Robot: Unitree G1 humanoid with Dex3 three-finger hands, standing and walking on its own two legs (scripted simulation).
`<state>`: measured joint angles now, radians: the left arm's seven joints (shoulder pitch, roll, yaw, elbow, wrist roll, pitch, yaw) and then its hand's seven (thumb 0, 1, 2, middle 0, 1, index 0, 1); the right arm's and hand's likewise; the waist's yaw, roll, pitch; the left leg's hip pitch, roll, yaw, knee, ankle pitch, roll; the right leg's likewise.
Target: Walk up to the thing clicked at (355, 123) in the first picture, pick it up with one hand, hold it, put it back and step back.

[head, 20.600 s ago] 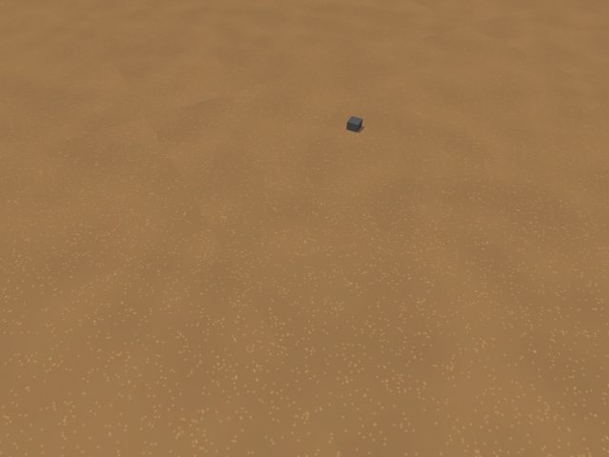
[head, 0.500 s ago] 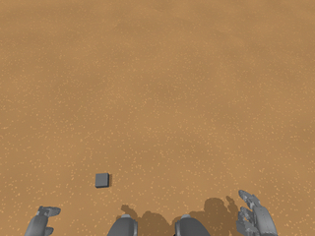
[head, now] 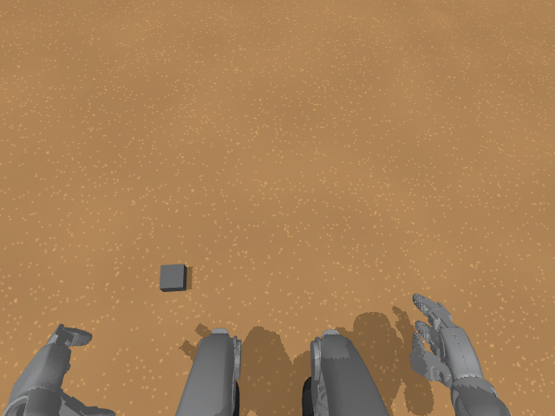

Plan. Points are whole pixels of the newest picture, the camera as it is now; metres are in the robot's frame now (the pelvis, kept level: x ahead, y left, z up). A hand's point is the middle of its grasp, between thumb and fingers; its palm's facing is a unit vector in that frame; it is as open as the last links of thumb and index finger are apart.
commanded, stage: rise first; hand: left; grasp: from above
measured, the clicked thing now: (173, 278) +0.44 +0.28 -0.58
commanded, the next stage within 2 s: none
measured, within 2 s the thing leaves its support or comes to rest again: neither
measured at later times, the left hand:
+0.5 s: hand (119, 317) +0.29 +0.33 -0.33, palm faces -0.49 -0.26 -0.83, open 14.1 cm
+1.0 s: hand (133, 294) +0.35 +0.33 -0.41, palm faces -0.46 -0.05 -0.89, open 14.1 cm
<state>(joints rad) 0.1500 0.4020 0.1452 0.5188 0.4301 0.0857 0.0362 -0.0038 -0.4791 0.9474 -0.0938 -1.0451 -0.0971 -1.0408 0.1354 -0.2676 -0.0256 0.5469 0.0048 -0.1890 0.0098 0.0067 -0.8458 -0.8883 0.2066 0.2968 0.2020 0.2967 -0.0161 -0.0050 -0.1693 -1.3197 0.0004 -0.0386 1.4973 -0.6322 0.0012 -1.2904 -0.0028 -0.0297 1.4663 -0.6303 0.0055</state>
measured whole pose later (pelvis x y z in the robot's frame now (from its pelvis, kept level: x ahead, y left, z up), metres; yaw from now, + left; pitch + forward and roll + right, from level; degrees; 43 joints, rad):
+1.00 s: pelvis -0.07 +0.01 -0.26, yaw -6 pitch +33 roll -8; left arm -0.75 0.78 0.17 1.30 1.26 -0.35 0.36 0.00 -0.49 0.97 -0.06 -0.98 -0.08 -0.96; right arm 0.10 -0.28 0.01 0.77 -0.11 -0.04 0.13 0.00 -0.89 -0.90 0.21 0.30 0.20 0.30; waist -0.12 -0.02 -0.08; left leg -2.25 0.00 -0.10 2.34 -0.67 0.02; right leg -2.18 0.01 -0.08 2.26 -0.66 0.03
